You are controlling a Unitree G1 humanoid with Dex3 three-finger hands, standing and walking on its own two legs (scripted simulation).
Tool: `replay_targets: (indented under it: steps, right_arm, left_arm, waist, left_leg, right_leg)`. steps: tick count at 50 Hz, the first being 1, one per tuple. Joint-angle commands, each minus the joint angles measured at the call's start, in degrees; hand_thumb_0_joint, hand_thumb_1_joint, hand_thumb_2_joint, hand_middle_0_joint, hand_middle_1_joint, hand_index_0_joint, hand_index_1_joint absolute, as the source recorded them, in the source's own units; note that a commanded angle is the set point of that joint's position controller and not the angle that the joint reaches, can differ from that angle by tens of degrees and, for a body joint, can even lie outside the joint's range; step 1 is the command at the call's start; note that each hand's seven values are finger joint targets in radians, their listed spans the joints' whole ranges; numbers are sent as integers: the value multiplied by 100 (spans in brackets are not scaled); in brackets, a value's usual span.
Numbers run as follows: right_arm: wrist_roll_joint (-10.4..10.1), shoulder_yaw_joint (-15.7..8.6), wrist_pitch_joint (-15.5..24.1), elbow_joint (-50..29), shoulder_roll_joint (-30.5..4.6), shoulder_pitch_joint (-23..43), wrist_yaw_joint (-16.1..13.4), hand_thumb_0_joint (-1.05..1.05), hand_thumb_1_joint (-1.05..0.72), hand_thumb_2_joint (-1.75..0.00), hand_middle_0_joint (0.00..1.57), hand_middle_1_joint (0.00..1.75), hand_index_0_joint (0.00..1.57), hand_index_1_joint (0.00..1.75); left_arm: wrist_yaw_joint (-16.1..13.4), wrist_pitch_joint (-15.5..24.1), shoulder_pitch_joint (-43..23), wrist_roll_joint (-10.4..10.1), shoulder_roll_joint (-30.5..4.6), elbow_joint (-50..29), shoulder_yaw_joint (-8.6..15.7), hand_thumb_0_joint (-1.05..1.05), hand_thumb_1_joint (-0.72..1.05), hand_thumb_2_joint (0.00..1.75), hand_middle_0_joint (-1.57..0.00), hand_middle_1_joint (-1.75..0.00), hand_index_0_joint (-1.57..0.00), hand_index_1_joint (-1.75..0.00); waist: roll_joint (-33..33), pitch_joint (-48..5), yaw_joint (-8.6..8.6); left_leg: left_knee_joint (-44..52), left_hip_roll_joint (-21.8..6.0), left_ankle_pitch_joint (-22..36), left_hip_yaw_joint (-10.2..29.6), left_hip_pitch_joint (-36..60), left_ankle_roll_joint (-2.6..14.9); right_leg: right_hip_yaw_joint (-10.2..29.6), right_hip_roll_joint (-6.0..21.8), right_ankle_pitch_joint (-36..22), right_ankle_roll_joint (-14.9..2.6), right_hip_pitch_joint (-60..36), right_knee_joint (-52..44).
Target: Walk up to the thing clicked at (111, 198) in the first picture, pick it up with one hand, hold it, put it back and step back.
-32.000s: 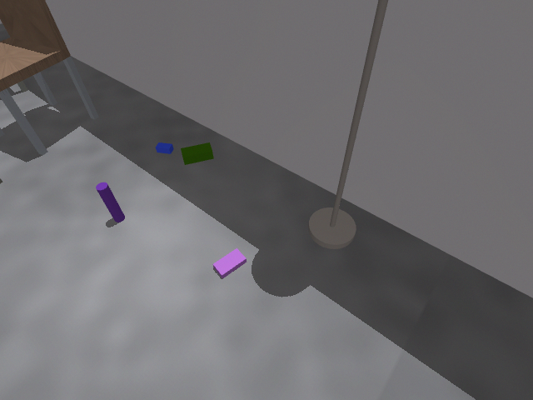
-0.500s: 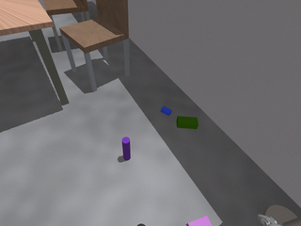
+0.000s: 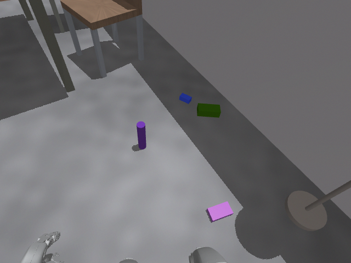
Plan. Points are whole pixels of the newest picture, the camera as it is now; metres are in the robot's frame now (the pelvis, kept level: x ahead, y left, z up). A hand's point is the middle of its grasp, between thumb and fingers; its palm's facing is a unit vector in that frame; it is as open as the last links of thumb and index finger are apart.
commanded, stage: step back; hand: left
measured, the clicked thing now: (141, 136) +0.90 +0.15 -0.63
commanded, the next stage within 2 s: stand in 1.58 s
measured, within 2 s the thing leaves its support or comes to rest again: neither
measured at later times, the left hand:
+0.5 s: hand out of the picture -0.06 +0.14 -0.17, palm faces +0.04 -0.95 -0.32, open 7.3 cm
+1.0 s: hand out of the picture -0.09 +0.05 -0.13, palm faces +0.16 -0.88 -0.46, open 7.3 cm
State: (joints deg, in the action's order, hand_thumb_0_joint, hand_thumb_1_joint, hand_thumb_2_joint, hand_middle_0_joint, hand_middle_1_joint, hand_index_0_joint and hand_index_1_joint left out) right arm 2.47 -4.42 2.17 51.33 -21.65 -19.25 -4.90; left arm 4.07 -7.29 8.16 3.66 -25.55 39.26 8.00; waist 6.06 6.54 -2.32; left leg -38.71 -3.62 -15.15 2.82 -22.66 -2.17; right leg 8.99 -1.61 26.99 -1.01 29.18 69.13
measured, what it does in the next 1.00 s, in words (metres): steps to the right: right foot, then left foot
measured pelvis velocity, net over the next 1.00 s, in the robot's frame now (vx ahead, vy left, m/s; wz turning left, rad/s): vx -0.06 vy -0.23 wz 0.13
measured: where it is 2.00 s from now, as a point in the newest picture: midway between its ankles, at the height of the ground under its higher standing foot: outside the picture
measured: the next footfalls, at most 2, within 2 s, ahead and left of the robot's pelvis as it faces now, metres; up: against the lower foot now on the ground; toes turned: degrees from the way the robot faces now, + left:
right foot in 0.12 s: -0.01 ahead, -0.22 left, +0.00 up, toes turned +2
left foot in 0.40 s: -0.01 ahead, -0.02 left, +0.00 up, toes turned +5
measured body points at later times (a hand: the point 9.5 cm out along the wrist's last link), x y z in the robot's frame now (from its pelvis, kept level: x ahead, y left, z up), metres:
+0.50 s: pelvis -0.09 -0.13 +0.00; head -0.06 -0.09 +0.44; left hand -0.06 +0.19 -0.14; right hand -0.02 -0.47 -0.09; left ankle -0.05 -0.02 -0.72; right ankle -0.07 -0.25 -0.68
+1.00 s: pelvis -0.06 -0.23 +0.00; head -0.02 -0.25 +0.45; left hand -0.10 +0.10 -0.10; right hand +0.09 -0.52 -0.13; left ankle -0.03 -0.09 -0.71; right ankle -0.09 -0.34 -0.72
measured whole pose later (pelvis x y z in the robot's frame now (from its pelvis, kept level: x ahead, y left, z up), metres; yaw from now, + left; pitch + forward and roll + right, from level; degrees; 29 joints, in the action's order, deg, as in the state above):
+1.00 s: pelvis -0.06 -0.23 +0.00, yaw +7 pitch -1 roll +1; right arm 1.3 -3.0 -0.8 55.0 -22.5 -7.9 0.6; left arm -0.8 2.5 17.3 1.0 -22.6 54.0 3.6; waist -1.7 5.7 4.1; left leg -42.1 0.5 -21.2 1.5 -22.9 1.1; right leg -4.2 2.6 25.3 -0.7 13.5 39.9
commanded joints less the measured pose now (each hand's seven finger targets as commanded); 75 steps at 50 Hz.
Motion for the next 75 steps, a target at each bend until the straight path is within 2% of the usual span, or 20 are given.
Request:
replay_targets:
  steps: [1,6,8,9,12,18,21,33,35,36,41,48,52,54,57,61,64,71,73,75]
  right_arm:
    - [118,-597,163,-544,-2322,27,-134,0,-90,-90,20,30,20,30]
    - [132,-555,23,-537,-2400,468,-103,0,-90,-90,20,30,20,30]
    - [41,-348,-24,-731,-1625,867,-226,0,-90,-90,20,30,20,30]
    - [-6,-443,-36,-684,-1748,816,-310,0,-90,-90,20,30,20,30]
    - [-166,-277,46,-140,-1549,-44,-225,0,-90,-90,20,30,20,30]
    - [-86,-251,203,174,-1405,-841,-117,0,-90,-90,20,30,20,30]
    - [40,-478,252,-316,-2416,-188,-119,0,-90,-90,20,30,20,30]
    - [93,-236,-162,-402,-1540,1012,280,0,-90,-90,20,30,20,30]
    - [-45,-18,-156,-712,-822,1218,248,0,-90,-90,20,30,20,30]
    - [-118,-139,-95,-612,-1235,1248,230,0,-90,-90,20,30,20,30]
    - [-162,-106,-91,-122,-1198,988,406,0,-90,-90,20,30,20,30]
    - [-98,-94,-156,-135,-945,1477,520,0,-90,-90,20,30,20,30]
    - [-30,-274,-124,143,-1314,886,515,0,-90,-90,20,30,20,30]
    - [-221,-299,-99,157,-1521,706,478,0,-90,-90,20,30,20,30]
    - [-118,-191,-192,91,-1345,1447,440,0,-90,-90,20,30,20,30]
    - [-153,-20,-325,136,-1078,2082,479,0,-90,-90,20,30,20,30]
    - [-108,-69,-477,92,-1032,2036,438,0,-90,-90,20,30,20,30]
    - [-94,-61,-277,453,-830,1699,523,0,-90,-90,20,30,20,30]
    - [-27,-184,-241,689,-1082,1353,489,0,-90,-90,20,30,20,30]
    - [-128,-250,-245,538,-1611,1683,477,0,-90,-90,20,30,20,30]
  left_arm:
    - [60,124,-28,20,-874,-529,355,0,90,90,-20,-30,-20,-30]
    - [134,202,1312,11,-852,228,416,0,90,90,-20,-30,-20,-30]
    - [72,207,1282,86,-1850,152,588,0,90,90,-20,-30,-20,-30]
    - [9,232,432,99,-2014,-221,543,0,90,90,-20,-30,-20,-30]
    - [-118,269,-78,133,-1321,-322,326,0,90,90,-20,-30,-20,-30]
    - [-184,213,32,-25,-950,-398,72,0,90,90,-20,-30,-20,-30]
    - [-252,164,966,-46,-805,-155,-61,0,90,90,-20,-30,-20,-30]
    - [-253,573,1947,-185,-853,1194,125,0,90,90,-20,-30,-20,-30]
    - [-410,755,1457,-27,-1655,873,229,0,90,90,-20,-30,-20,-30]
    - [-424,830,602,-41,-1867,651,197,0,90,90,-20,-30,-20,-30]
    - [-490,1110,792,-143,-1371,1024,55,0,90,90,-20,-30,-20,-30]
    - [-667,1096,959,-294,-1270,1156,-75,0,90,90,-20,-30,-20,-30]
    - [-690,1043,667,-344,-1024,1002,-281,0,90,90,-20,-30,-20,-30]
    - [-708,985,326,-456,-750,1012,-321,0,90,90,-20,-30,-20,-30]
    - [-638,954,336,-364,-783,1167,-355,0,90,90,-20,-30,-20,-30]
    - [-718,1093,995,-307,-768,1742,-217,0,90,90,-20,-30,-20,-30]
    - [-789,1154,244,-210,-1862,1470,-36,0,90,90,-20,-30,-20,-30]
    - [-768,1065,-71,-269,-1239,1458,-162,0,90,90,-20,-30,-20,-30]
    - [-735,978,-210,-350,-1078,1360,-206,0,90,90,-20,-30,-20,-30]
    - [-725,901,-273,-431,-788,1313,-349,0,90,90,-20,-30,-20,-30]
  waist:
    - [-1563,-501,141]
    - [-1664,-938,718]
    - [1406,-419,1163]
    - [1097,217,780]
    - [735,-2,339]
    - [36,-647,61]
    - [-1177,-921,250]
    - [-870,-209,814]
    - [526,326,712]
    - [275,660,461]
    - [148,-34,476]
    - [464,-512,635]
    - [-443,-1295,95]
    - [-1564,-1817,-72]
    - [-1116,-860,247]
    - [-1146,-833,680]
    - [267,-348,591]
    - [230,-883,316]
    - [-344,-1241,199]
    - [-1548,-1452,182]
  left_leg:
    - [1456,-1263,-1021,1637,316,1423]
    - [840,-869,-1582,776,-920,972]
    - [-2364,936,-2315,-674,-2446,291]
    - [-3049,520,-1821,-70,-2079,228]
    - [-2942,468,-1171,-87,-1346,291]
    - [891,447,94,-642,1042,447]
    - [2215,-2449,-1439,3558,1402,1573]
    - [-56,-146,-2743,4,-920,777]
    - [-1993,600,-1879,387,-2088,281]
    - [-2138,286,-1658,923,-1616,260]
    - [-1572,336,-843,503,-987,227]
    - [-100,402,-574,-375,-341,365]
    - [859,-21,1705,177,2221,904]
    - [1192,-1627,2526,2010,2418,2107]
    - [1346,-1190,988,1136,1139,1579]
    - [247,-538,1667,250,349,848]
    - [-1807,105,-1778,304,-293,169]
    - [589,167,-504,-535,373,261]
    - [1313,-16,1960,-340,1469,392]
    - [1335,-1315,2576,1045,1640,1378]
  right_leg:
    - [-12,443,260,126,71,-1237]
    - [-831,216,-306,-217,-2020,-3572]
    - [2191,1766,2372,-961,-1055,-5478]
    - [2697,2088,2839,-1309,-39,-5909]
    - [761,1206,74,-1120,-322,-4531]
    - [46,907,-1263,-891,-576,-3109]
    - [-38,288,601,-92,1012,-689]
    - [-1347,-81,-222,68,-2026,-4166]
    - [2731,2093,2566,-753,-946,-5693]
    - [3280,2574,2519,-1266,-197,-5918]
    - [851,1708,-1077,-738,-1437,-4650]
    - [-32,1678,-5085,-543,-2422,-3716]
    - [-698,1149,-4470,-176,-1148,-2395]
    - [-968,209,542,89,-471,-1034]
    - [-726,517,856,-92,-596,-1709]
    - [-1028,254,-1863,85,-2364,-4391]
    - [2086,2729,-2030,-1505,-1199,-5012]
    - [-270,1420,-4825,-644,-2263,-3481]
    - [-651,1007,-4201,-195,-1852,-2763]
    - [-1162,196,-1002,76,-1104,-2359]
